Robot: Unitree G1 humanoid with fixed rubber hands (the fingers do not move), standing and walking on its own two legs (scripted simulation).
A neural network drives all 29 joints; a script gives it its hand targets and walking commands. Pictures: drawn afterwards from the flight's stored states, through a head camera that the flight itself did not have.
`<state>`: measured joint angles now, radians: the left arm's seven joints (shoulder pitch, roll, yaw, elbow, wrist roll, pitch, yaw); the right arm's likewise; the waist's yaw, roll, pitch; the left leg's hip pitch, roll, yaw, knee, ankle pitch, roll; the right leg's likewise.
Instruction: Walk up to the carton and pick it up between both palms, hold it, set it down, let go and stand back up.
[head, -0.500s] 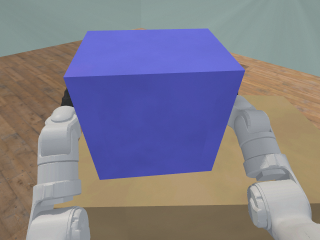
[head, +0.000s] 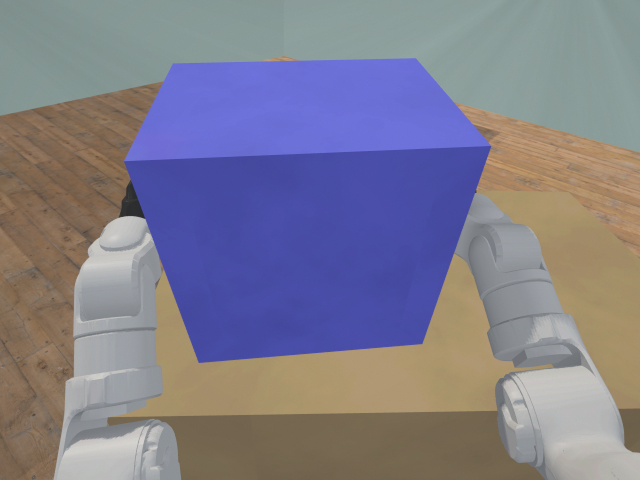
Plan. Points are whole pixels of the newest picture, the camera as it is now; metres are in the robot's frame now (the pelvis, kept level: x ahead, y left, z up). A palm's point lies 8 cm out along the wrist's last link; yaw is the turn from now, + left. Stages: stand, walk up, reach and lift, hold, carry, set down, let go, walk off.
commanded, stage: hold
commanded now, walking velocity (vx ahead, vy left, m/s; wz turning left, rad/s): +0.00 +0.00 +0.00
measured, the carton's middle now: (305, 212) +0.37 +0.00 +0.21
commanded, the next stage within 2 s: none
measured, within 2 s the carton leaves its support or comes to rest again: neither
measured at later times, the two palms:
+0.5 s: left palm (140, 222) +0.35 +0.19 +0.21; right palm (458, 202) +0.36 -0.18 +0.23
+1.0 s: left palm (140, 224) +0.35 +0.19 +0.21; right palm (459, 203) +0.36 -0.18 +0.23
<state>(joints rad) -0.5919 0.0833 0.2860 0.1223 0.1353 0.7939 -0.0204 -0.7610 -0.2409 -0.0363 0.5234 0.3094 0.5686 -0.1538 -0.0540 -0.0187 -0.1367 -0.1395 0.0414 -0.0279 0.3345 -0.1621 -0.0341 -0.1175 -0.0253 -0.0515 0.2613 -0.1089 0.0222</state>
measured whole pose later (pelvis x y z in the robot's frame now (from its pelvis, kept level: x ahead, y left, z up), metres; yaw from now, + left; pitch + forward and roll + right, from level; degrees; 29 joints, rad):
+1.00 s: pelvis -0.01 +0.00 +0.00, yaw +0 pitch -2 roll -1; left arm -0.62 0.09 0.28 0.16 0.13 0.78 -0.01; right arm -0.78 -0.23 -0.06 0.56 0.30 0.55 -0.15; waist -0.05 -0.03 -0.14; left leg -0.16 0.04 -0.03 0.34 -0.15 -0.04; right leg -0.14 -0.02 -0.05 0.27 -0.10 0.02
